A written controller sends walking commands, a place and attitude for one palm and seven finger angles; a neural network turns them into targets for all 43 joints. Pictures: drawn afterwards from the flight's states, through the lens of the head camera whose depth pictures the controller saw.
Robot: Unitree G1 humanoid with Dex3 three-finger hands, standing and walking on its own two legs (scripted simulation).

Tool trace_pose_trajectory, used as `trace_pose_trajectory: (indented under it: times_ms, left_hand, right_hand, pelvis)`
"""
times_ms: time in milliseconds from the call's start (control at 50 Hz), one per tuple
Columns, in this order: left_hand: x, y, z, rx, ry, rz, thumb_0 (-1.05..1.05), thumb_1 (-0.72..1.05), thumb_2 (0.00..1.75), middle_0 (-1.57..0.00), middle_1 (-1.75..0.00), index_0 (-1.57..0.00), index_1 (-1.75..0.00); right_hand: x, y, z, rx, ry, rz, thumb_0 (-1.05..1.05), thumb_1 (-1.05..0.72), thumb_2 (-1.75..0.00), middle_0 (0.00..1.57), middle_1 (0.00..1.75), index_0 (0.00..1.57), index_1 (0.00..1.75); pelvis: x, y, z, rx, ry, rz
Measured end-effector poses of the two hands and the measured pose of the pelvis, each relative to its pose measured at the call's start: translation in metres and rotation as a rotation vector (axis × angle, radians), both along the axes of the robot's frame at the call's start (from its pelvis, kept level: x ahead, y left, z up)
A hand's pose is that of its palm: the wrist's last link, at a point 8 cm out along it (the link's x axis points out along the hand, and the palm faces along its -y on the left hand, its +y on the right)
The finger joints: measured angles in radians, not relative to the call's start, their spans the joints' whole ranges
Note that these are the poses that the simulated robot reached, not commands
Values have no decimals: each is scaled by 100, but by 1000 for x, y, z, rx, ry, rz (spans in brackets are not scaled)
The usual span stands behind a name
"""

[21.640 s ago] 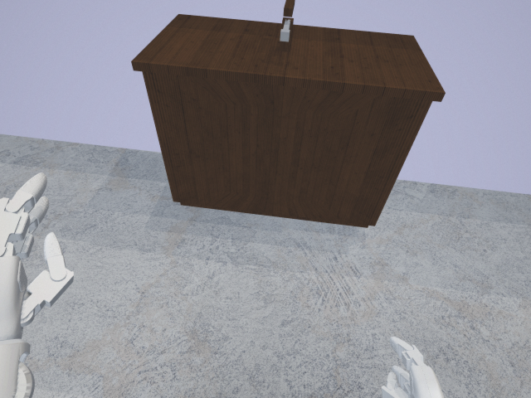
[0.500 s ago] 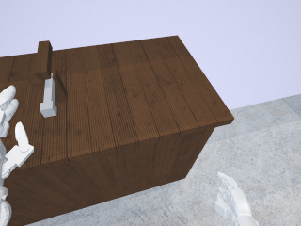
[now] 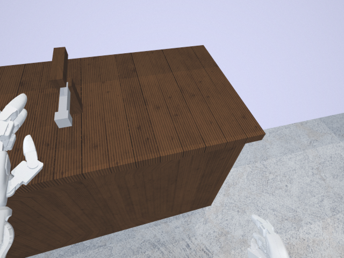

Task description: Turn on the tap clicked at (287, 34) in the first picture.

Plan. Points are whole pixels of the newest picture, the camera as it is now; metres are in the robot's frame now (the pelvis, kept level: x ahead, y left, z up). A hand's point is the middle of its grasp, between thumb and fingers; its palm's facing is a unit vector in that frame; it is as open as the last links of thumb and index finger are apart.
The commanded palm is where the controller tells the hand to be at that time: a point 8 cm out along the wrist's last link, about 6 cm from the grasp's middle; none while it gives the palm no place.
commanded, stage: come to a stop and stand still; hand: left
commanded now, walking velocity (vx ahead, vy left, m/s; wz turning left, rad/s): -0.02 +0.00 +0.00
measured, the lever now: (63, 119) +0.37 +0.29 +0.11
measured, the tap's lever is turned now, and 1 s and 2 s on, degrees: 0 0 0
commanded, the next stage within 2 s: look again from close up in 0.86 s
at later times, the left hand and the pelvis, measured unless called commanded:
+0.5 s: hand (31, 177) +0.20 +0.25 +0.17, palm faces +0.43 -0.85 -0.30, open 7.4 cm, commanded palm +0.14 +0.27 +0.17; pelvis -0.02 -0.01 +0.00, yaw +0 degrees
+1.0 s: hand (35, 173) +0.21 +0.26 +0.15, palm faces +0.39 -0.85 -0.34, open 7.4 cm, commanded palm +0.15 +0.28 +0.17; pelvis +0.00 +0.00 +0.00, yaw +0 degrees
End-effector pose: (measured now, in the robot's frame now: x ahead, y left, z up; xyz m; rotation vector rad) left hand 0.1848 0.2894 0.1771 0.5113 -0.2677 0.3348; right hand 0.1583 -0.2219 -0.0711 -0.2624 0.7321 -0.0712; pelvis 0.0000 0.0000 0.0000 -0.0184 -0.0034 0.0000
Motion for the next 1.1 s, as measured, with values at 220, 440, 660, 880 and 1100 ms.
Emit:
trace_pose_trajectory:
  times_ms: [220, 440, 660, 880, 1100]
  left_hand:
    - [-10, -16, -6, -37, -29, -84, 1, 90, 90, -21, -30, -20, -30]
    - [-30, 0, -4, -78, -109, 13, 2, 89, 90, -22, -30, -21, -31]
    - [-16, -5, -15, -108, -61, -18, 1, 89, 90, -21, -30, -21, -30]
    - [-15, 3, -8, -78, -63, -11, 1, 89, 90, -21, -30, -21, -30]
    - [-9, 5, -14, -89, -32, -2, 2, 89, 90, -21, -30, -21, -30]
  right_hand:
    - [-23, -7, 0, 64, -65, -36, 1, -90, -90, 20, 30, 20, 30]
    - [-19, -8, 7, 8, -62, 18, 1, -90, -90, 20, 30, 20, 30]
    - [2, 2, 19, 17, -110, 29, 1, -90, -90, 20, 30, 20, 30]
    - [4, 7, 13, 12, -59, 27, 1, -90, -90, 20, 30, 20, 30]
    - [8, 13, 9, 19, -37, 22, 1, -90, -90, 20, 30, 20, 30]
  pelvis:
    - [-13, -2, -3, 21, -20, -23]
    - [-17, -9, -2, 12, -35, 3]
    - [-11, -6, 0, 6, -31, -1]
    - [-6, 0, 1, 2, -32, 5]
    - [-2, 3, 1, 0, -30, 9]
